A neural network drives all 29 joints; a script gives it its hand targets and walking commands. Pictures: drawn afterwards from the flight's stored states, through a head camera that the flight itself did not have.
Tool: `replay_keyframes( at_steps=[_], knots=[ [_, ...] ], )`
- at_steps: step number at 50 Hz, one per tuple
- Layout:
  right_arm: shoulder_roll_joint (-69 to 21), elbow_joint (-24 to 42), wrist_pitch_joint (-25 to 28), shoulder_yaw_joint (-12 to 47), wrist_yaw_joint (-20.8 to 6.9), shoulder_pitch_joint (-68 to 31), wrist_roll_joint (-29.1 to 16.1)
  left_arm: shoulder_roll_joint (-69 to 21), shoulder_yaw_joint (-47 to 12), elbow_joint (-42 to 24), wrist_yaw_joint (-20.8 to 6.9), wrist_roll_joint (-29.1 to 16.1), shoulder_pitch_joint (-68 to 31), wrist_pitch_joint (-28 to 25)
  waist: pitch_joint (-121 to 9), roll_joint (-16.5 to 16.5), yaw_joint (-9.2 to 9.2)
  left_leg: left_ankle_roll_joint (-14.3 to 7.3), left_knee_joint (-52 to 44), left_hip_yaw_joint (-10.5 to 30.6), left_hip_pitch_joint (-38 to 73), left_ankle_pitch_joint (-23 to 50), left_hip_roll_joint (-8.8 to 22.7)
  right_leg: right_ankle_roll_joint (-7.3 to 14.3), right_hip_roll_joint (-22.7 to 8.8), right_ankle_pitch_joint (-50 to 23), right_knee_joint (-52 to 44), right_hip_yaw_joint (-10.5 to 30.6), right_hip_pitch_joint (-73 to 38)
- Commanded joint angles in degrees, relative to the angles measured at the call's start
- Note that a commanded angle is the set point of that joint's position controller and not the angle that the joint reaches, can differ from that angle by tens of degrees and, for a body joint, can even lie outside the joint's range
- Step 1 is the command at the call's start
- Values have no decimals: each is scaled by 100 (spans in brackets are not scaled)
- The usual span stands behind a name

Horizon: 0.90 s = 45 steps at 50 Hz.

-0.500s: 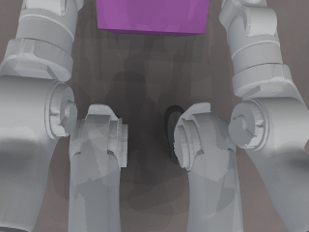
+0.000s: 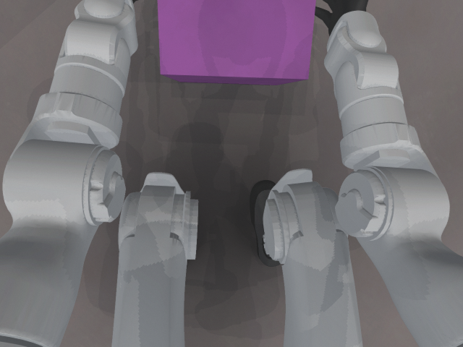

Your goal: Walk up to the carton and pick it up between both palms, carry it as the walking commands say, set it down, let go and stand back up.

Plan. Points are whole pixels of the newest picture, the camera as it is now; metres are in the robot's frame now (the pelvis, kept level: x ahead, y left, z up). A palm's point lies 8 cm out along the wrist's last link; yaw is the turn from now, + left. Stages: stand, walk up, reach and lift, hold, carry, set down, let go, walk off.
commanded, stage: set down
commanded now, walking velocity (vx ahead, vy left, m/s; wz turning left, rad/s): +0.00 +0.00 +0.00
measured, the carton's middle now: out of the picture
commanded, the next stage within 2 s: none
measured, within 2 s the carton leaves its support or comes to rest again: rests again in 0.44 s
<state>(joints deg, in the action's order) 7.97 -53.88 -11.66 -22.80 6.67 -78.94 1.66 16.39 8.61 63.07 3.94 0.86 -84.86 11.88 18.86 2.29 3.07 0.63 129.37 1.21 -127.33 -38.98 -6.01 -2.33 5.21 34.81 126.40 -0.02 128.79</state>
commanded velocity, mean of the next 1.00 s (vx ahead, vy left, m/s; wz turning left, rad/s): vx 0.00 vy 0.00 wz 0.00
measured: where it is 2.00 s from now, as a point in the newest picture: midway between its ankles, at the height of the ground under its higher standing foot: (220, 243)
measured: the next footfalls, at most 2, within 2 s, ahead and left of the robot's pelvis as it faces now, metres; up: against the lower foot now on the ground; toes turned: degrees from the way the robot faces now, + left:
none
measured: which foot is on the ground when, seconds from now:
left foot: down 0.00-1.00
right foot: down 0.00-1.00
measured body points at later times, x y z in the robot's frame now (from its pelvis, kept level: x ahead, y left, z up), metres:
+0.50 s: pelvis +0.00 +0.00 +0.00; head +0.37 +0.03 +0.25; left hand +0.56 +0.14 -0.19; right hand +0.54 -0.16 -0.17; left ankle +0.08 +0.11 -0.33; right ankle +0.11 -0.12 -0.33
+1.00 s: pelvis +0.00 +0.00 -0.01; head +0.37 +0.03 +0.24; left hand +0.56 +0.13 -0.19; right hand +0.54 -0.16 -0.18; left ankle +0.08 +0.11 -0.33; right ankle +0.11 -0.12 -0.33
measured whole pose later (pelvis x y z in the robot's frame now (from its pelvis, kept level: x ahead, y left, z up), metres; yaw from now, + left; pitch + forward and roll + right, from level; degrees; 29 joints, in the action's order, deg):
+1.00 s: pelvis +0.00 +0.00 -0.01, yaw +0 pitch +35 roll -2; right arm 9.5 -58.2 -7.6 -24.5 5.3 -80.6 3.1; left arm 15.1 13.2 62.3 1.0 6.1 -84.9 7.7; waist 22.2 3.8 2.3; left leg 0.7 131.4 1.3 -125.8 -40.2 -5.5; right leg -2.5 5.7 35.5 128.2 -0.3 127.6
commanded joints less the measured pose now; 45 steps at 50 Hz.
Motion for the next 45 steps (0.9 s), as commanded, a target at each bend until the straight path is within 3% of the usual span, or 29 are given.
replay_keyframes(
  at_steps=[1, 2, 3, 6, 7, 10, 12, 13, 15, 16, 18, 19, 22, 23, 26, 27, 28, 29, 30, 31, 32, 34, 35, 36, 37, 39, 43, 44, 45],
  knots=[
    [-5516, 376, 161, 2037, -1471, -2947, -457, -5248, -1257, -1103, -1350, -331, -2860, -496, -5817, -340, -457, -215, -946, -114, 2316, 2938, -204, 109, 353, -2915, -555, -122, -2952],
    [-5524, 809, 242, 2257, -1509, -3279, -701, -5362, -1305, -1054, -1314, -323, -2637, -491, -5898, -289, -565, -271, -1030, -77, 2304, 2921, -217, 63, 382, -2907, -538, -162, -3101],
    [-5330, 680, 248, 2145, -1497, -3312, -695, -5377, -1335, -1028, -1330, -317, -2711, -475, -5827, -634, -540, -240, -1036, -66, 2360, 2910, -229, 95, 379, -2832, -509, -117, -2939],
    [-5095, 543, 263, 1971, -1451, -3284, -472, -5200, -950, -545, -1317, -12, -2306, -441, -5388, -369, -650, -290, -1087, -28, 2212, 2744, -215, 34, 385, -2494, -579, -163, -2508],
    [-4972, 473, 236, 1841, -1439, -2939, -372, -5108, -1069, -599, -1346, -28, -2441, -398, -5195, -570, -439, -222, -1126, 24, 2284, 2711, -147, 64, 392, -2501, -583, -153, -2484],
    [-5062, 91, 166, 1601, -1446, -2747, -221, -4966, -1078, -884, -1385, 66, -2636, -428, -5304, -467, -383, -239, -1151, -43, 1953, 2284, -187, 92, 405, -2320, -487, -177, -2545],
    [-4849, -183, 204, 1431, -1457, -2767, -64, -4977, -1097, -630, -1412, 165, -2528, -352, -4996, -873, -335, -177, -1187, -134, 2205, 2321, -226, 141, 420, -2258, -649, -154, -2581],
    [-4751, 185, 263, 1655, -1456, -2922, -157, -5078, -1051, -764, -1427, 44, -2532, -398, -4991, -543, -339, -238, -1171, -63, 1938, 2288, -217, 136, 413, -2247, -538, -201, -2521],
    [-4551, 238, 251, 1574, -1444, -3101, -199, -4911, -1018, -672, -1399, -38, -2672, -347, -5155, -775, -164, -215, -1010, -24, 2030, 2070, -154, 187, 332, -2012, -415, -140, -2356],
    [-4613, 204, 210, 1614, -1460, -2982, -115, -4817, -950, -635, -1391, 82, -2492, -368, -4891, -611, -366, -232, -1075, -70, 2043, 2141, -219, 86, 340, -2012, -482, -202, -2299],
    [-4966, -135, 171, 1415, -1531, -2690, -94, -4703, -1124, -718, -1347, 126, -2715, -369, -4902, -676, -381, -217, -1108, 25, 2336, 2492, -96, 165, 325, -2270, -463, -161, -2242],
    [-4600, 223, 281, 1493, -1505, -2972, -214, -4962, -997, -521, -1359, 196, -2297, -330, -4837, -699, -324, -250, -1113, 41, 2276, 2441, -173, 97, 339, -2217, -454, -193, -2203],
    [-4656, 166, 228, 1521, -1568, -2922, -171, -4589, -958, -442, -1313, 151, -2349, -338, -4858, -574, -341, -240, -1209, 94, 2403, 2423, -163, 78, 311, -2158, -487, -259, -2160],
    [-4650, 3, 227, 1432, -1509, -2544, -33, -4744, -973, -399, -1408, 120, -2168, -338, -4911, -387, -68, -202, -1046, 8, 2208, 2464, -151, 40, 326, -2289, -509, -270, -2526],
    [-4733, 49, 186, 1355, -1538, -2658, -4, -4821, -994, -557, -1402, 105, -2161, -371, -4904, -413, -226, -239, -1005, 31, 2392, 2847, -185, 44, 341, -2410, -363, -320, -2223],
    [-4622, 154, 252, 1455, -1557, -2635, -88, -4839, -1092, -596, -1375, 73, -2191, -407, -4922, -855, -280, -172, -985, -38, 2638, 2873, -201, 72, 332, -2425, -482, -189, -2230],
    [-4748, 96, 270, 1506, -1576, -2775, -200, -4819, -967, -679, -1366, 136, -2296, -433, -4751, -800, -480, -245, -1081, 7, 2309, 2877, -210, 121, 361, -2499, -473, -193, -2050],
    [-4643, 191, 313, 1600, -1563, -2769, -201, -4812, -943, -569, -1393, 198, -2064, -402, -4687, -516, -427, -294, -1012, 88, 2348, 2914, -182, 77, 330, -2477, -400, -213, -2097],
    [-4752, 226, 302, 1608, -1549, -2852, -268, -4614, -980, -516, -1354, 162, -2258, -393, -4882, -770, -561, -206, -959, -56, 2458, 2779, -155, 89, 336, -2433, -485, -119, -2266],
    [-4846, 53, 277, 1502, -1543, -2782, -202, -4833, -853, -484, -1386, 310, -2071, -365, -4669, -587, -456, -277, -1065, -7, 1948, 2546, -147, 91, 371, -2390, -508, -154, -2244],
    [-4812, -28, 236, 1556, -1556, -2607, -231, -4462, -811, -521, -1348, 310, -2225, -397, -4928, -393, -602, -236, -966, -45, 2351, 2745, -137, 39, 326, -2435, -393, -186, -2364],
    [-4703, 219, 297, 1604, -1516, -2779, -280, -4626, -843, -412, -1346, 310, -2139, -373, -4999, -559, -526, -235, -953, -90, 2146, 2673, -118, 16, 361, -2540, -517, -103, -2510],
    [-4744, 303, 324, 1659, -1500, -2922, -286, -4583, -761, -236, -1363, 271, -1956, -364, -4891, -180, -473, -341, -1002, 33, 1894, 2406, -115, 8, 315, -2398, -431, -194, -2457],
    [-4615, 229, 318, 1696, -1487, -2816, -251, -4516, -654, -352, -1403, 304, -1939, -380, -4883, -127, -428, -330, -1042, 56, 1926, 2424, -150, -29, 302, -2424, -391, -173, -2659],
    [-4769, -107, 223, 1554, -1482, -2644, -249, -4339, -782, -591, -1359, 335, -2222, -449, -4713, -319, -503, -286, -851, -105, 1864, 2570, -84, 26, 350, -2555, -420, -33, -2404],
    [-4357, 26, 333, 1428, -1429, -2686, -230, -4577, -908, -489, -1397, 322, -2230, -409, -4906, -868, -324, -179, -1038, -36, 2272, 2501, -99, 39, 376, -2355, -393, -241, -2402],
    [-4276, 31, 354, 1353, -1359, -2631, -119, -4112, -578, -321, -1354, 472, -1855, -407, -4567, -488, -467, -229, -1059, -44, 2109, 2320, -113, 15, 385, -2249, -487, -236, -2616],
    [-3793, 87, 448, 1270, -1283, -2625, -65, -4102, -795, -373, -1342, 217, -2020, -443, -4776, -503, -202, -177, -972, -35, 2044, 2427, -146, -10, 353, -2398, -389, -298, -2873],
    [-3908, 33, 432, 1316, -1286, -2542, -87, -3760, -689, -536, -1280, 403, -2031, -465, -4770, -497, -393, -212, -1072, 36, 2099, 2335, -59, 4, 355, -2386, -409, -195, -2697]
  ],
)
